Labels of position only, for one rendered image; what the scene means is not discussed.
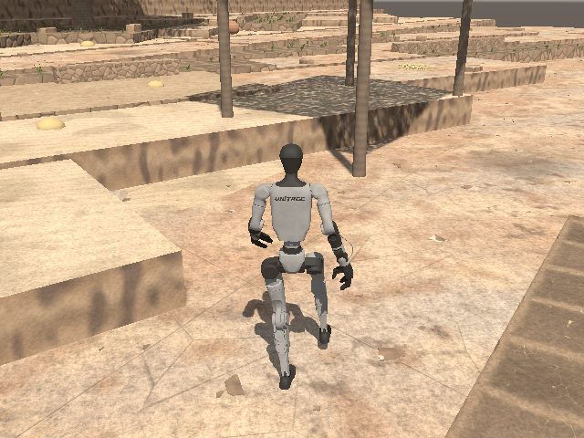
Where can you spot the left robot upper arm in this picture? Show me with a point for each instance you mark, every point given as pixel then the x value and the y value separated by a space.
pixel 259 204

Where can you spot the left robot hand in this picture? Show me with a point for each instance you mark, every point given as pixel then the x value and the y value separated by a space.
pixel 263 237

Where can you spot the right robot upper arm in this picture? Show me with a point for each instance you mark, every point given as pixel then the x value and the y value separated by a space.
pixel 320 193

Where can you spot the left robot forearm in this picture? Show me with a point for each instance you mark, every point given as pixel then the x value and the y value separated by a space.
pixel 254 234

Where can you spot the robot left thigh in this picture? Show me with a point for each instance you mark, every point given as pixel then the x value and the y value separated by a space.
pixel 276 291

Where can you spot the right robot shin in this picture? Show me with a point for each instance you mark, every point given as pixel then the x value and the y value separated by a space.
pixel 321 303

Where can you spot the right robot forearm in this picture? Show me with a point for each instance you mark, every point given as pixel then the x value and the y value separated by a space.
pixel 337 247

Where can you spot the right robot hand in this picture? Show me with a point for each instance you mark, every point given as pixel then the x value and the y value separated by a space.
pixel 348 272

